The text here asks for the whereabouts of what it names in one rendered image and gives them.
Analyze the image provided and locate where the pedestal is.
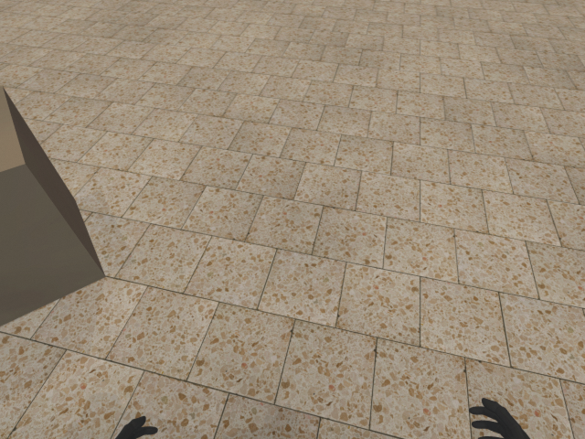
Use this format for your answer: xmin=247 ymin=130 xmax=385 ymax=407
xmin=0 ymin=86 xmax=106 ymax=326

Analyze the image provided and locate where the robot left hand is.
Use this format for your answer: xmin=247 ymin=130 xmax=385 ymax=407
xmin=115 ymin=416 xmax=158 ymax=439

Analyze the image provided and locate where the robot right hand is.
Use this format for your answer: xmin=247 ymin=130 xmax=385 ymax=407
xmin=469 ymin=398 xmax=530 ymax=439

